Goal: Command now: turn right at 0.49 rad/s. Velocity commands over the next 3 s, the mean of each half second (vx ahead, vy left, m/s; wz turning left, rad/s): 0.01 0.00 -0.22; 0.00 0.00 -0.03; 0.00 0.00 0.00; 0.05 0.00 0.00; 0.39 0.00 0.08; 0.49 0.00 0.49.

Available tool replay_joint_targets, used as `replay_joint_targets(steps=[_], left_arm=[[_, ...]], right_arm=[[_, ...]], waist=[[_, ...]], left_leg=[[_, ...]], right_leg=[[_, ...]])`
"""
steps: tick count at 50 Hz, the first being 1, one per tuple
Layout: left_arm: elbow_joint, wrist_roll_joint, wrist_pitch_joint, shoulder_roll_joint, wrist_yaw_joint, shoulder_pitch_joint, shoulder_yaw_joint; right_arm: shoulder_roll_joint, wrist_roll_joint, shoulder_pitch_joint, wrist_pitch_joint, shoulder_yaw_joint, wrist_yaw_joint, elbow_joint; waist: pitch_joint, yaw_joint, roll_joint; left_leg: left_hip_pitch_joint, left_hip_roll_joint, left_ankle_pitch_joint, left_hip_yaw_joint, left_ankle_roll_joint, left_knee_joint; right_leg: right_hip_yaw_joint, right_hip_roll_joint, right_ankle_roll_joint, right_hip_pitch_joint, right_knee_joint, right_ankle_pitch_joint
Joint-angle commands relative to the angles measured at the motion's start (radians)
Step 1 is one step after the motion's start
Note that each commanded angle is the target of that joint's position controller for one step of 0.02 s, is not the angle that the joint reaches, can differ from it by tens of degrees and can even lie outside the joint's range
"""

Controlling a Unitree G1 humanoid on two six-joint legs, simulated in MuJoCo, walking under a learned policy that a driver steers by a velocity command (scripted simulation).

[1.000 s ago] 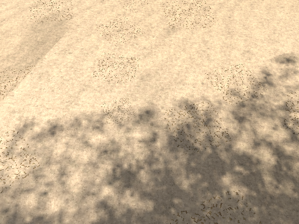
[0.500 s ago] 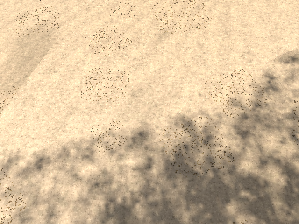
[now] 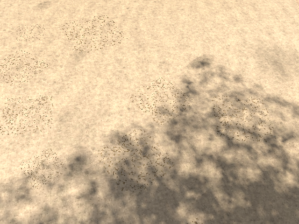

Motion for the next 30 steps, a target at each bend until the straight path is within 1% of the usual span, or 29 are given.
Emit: replay_joint_targets(steps=[1, 3, 5, 7, 9, 10, 11, 12, 13, 14, 15, 16, 17, 18, 19, 20, 22, 24, 25, 26, 27, 28, 29, 30], left_arm=[[-0.062, -0.005, 0.003, 0.052, -0.009, -0.016, 0.003], [-0.067, -0.009, 0.006, 0.041, -0.009, -0.032, -0.005], [-0.066, -0.013, 0.007, 0.029, -0.006, -0.037, -0.015], [-0.067, -0.019, 0.007, 0.017, 0.001, -0.045, -0.026], [-0.067, -0.024, 0.004, 0.018, 0.009, -0.046, -0.032], [-0.061, -0.026, 0.000, 0.014, 0.013, -0.034, -0.036], [-0.048, -0.024, -0.007, 0.005, 0.016, -0.006, -0.040], [-0.038, -0.015, -0.019, 0.007, 0.021, 0.011, -0.045], [-0.038, 0.006, -0.035, 0.058, 0.028, 0.017, -0.041], [-0.059, 0.004, -0.044, 0.146, 0.033, -0.026, -0.031], [-0.037, -0.005, -0.053, 0.096, 0.039, -0.008, -0.042], [-0.035, -0.001, -0.060, 0.050, 0.039, -0.049, -0.059], [-0.030, 0.000, -0.062, 0.024, 0.043, -0.088, -0.070], [-0.024, 0.001, -0.062, 0.021, 0.049, -0.103, -0.075], [-0.014, -0.004, -0.065, 0.029, 0.054, -0.097, -0.075], [-0.003, -0.007, -0.066, 0.031, 0.054, -0.088, -0.077], [0.018, -0.009, -0.068, 0.027, 0.053, -0.081, -0.080], [0.038, -0.006, -0.066, 0.029, 0.054, -0.081, -0.081], [0.047, -0.007, -0.065, 0.031, 0.055, -0.088, -0.080], [0.056, -0.010, -0.064, 0.035, 0.055, -0.097, -0.079], [0.064, -0.014, -0.066, 0.031, 0.054, -0.090, -0.079], [0.074, -0.013, -0.068, 0.021, 0.051, -0.070, -0.080], [0.090, -0.017, -0.067, 0.012, 0.045, -0.028, -0.076], [0.113, -0.015, -0.064, 0.013, 0.047, -0.042, -0.076]], right_arm=[[-0.142, 0.000, 0.060, -0.013, -0.037, 0.002, -0.039], [-0.156, -0.001, 0.084, -0.016, -0.045, 0.006, -0.024], [-0.161, -0.001, 0.067, -0.018, -0.047, 0.015, -0.021], [-0.167, -0.003, 0.050, -0.018, -0.049, 0.026, -0.017], [-0.177, -0.003, 0.052, -0.013, -0.052, 0.034, -0.004], [-0.180, 0.000, 0.049, -0.009, -0.054, 0.036, 0.004], [-0.179, 0.006, 0.038, -0.003, -0.054, 0.037, 0.010], [-0.172, 0.010, 0.041, 0.000, -0.052, 0.037, 0.019], [-0.130, 0.011, 0.072, -0.002, -0.041, 0.038, 0.017], [-0.038, 0.010, 0.101, -0.006, -0.015, 0.043, -0.013], [-0.076, 0.014, 0.048, 0.015, -0.020, 0.025, 0.010], [-0.101, 0.020, 0.041, 0.026, -0.028, 0.024, 0.015], [-0.101, 0.020, 0.034, 0.030, -0.031, 0.026, 0.029], [-0.108, 0.016, 0.044, 0.032, -0.035, 0.029, 0.044], [-0.110, 0.008, 0.065, 0.033, -0.037, 0.032, 0.060], [-0.097, 0.005, 0.086, 0.032, -0.033, 0.033, 0.081], [-0.072, 0.011, 0.088, 0.031, -0.025, 0.030, 0.101], [-0.064, 0.015, 0.075, 0.032, -0.021, 0.024, 0.116], [-0.061, 0.016, 0.081, 0.031, -0.019, 0.020, 0.128], [-0.056, 0.014, 0.097, 0.027, -0.016, 0.018, 0.143], [-0.068, 0.007, 0.102, 0.020, -0.015, 0.015, 0.156], [-0.092, -0.002, 0.103, 0.009, -0.016, 0.015, 0.160], [-0.133, 0.008, 0.071, 0.005, -0.025, 0.020, 0.174], [-0.100, 0.013, 0.064, 0.000, -0.020, 0.028, 0.185]], waist=[[-0.050, -0.036, 0.198], [-0.061, -0.047, 0.214], [-0.068, -0.042, 0.225], [-0.074, -0.042, 0.240], [-0.080, -0.044, 0.258], [-0.081, -0.034, 0.256], [-0.082, -0.008, 0.239], [-0.078, 0.011, 0.204], [-0.120, -0.004, 0.095], [-0.111, -0.048, -0.134], [-0.102, 0.020, -0.132], [-0.052, -0.006, -0.089], [-0.022, -0.018, -0.080], [-0.008, -0.030, -0.093], [-0.018, -0.032, -0.102], [-0.037, -0.034, -0.086], [-0.047, -0.027, -0.068], [-0.032, -0.018, -0.075], [-0.027, -0.024, -0.071], [-0.025, -0.040, -0.054], [-0.030, -0.040, -0.027], [-0.037, -0.027, 0.001], [0.005, 0.021, 0.084], [0.017, -0.006, 0.097]], left_leg=[[0.188, 0.240, 0.552, -0.154, 0.161, -0.051], [0.217, 0.256, 0.573, -0.157, 0.170, -0.036], [0.188, 0.256, 0.566, -0.141, 0.170, -0.026], [0.137, 0.253, 0.569, -0.125, 0.169, -0.015], [0.119, 0.256, 0.595, -0.132, 0.171, 0.007], [0.111, 0.254, 0.595, -0.134, 0.164, 0.025], [0.088, 0.240, 0.567, -0.121, 0.142, 0.053], [0.029, 0.226, 0.489, -0.106, 0.095, 0.080], [-0.080, 0.186, 0.302, -0.072, 0.031, 0.147], [-0.228, 0.058, -0.155, 0.025, -0.031, 0.219], [-0.133, 0.058, -0.342, -0.026, -0.035, 0.291], [-0.143, 0.052, -0.327, -0.044, -0.035, 0.333], [-0.149, 0.051, -0.284, -0.054, -0.037, 0.333], [-0.148, 0.047, -0.241, -0.049, -0.043, 0.326], [-0.134, 0.041, -0.213, -0.044, -0.050, 0.328], [-0.117, 0.032, -0.207, -0.036, -0.058, 0.326], [-0.079, 0.030, -0.198, -0.032, -0.068, 0.275], [-0.048, 0.026, -0.167, -0.024, -0.070, 0.188], [-0.018, 0.024, -0.116, -0.018, -0.068, 0.118], [0.038, 0.028, -0.001, -0.017, -0.064, 0.010], [0.111, 0.057, 0.120, -0.051, -0.060, -0.048], [0.160, 0.114, 0.186, -0.110, -0.053, -0.062], [0.092, 0.124, 0.204, -0.125, -0.036, -0.022], [0.035, 0.116, 0.145, -0.121, -0.030, -0.036]], right_leg=[[-0.018, -0.019, 0.028, -0.099, -0.018, -0.023], [-0.015, -0.019, 0.024, -0.068, -0.100, -0.046], [-0.036, -0.029, 0.012, 0.009, -0.201, -0.064], [-0.073, -0.035, -0.007, 0.114, -0.312, -0.075], [-0.102, -0.032, -0.025, 0.182, -0.413, -0.069], [-0.111, -0.033, -0.036, 0.220, -0.494, -0.029], [-0.123, -0.034, -0.050, 0.288, -0.635, 0.074], [-0.098, -0.056, -0.064, 0.391, -0.816, 0.247], [0.058, -0.181, -0.085, 0.539, -0.870, 0.311], [0.301, -0.421, -0.169, 0.577, -0.832, 0.677], [0.271, -0.458, -0.281, 0.420, -0.803, 0.709], [0.231, -0.410, -0.287, 0.400, -0.818, 0.652], [0.183, -0.360, -0.257, 0.380, -0.830, 0.589], [0.145, -0.316, -0.227, 0.382, -0.828, 0.600], [0.117, -0.295, -0.218, 0.394, -0.813, 0.662], [0.096, -0.283, -0.216, 0.407, -0.798, 0.703], [0.083, -0.276, -0.216, 0.399, -0.785, 0.681], [0.098, -0.271, -0.214, 0.377, -0.780, 0.595], [0.104, -0.265, -0.206, 0.362, -0.773, 0.549], [0.104, -0.254, -0.185, 0.335, -0.766, 0.486], [0.112, -0.242, -0.151, 0.293, -0.771, 0.398], [0.109, -0.216, -0.123, 0.257, -0.772, 0.300], [0.071, -0.158, -0.110, 0.267, -0.811, 0.232], [0.054, -0.149, -0.102, 0.320, -0.805, 0.226]])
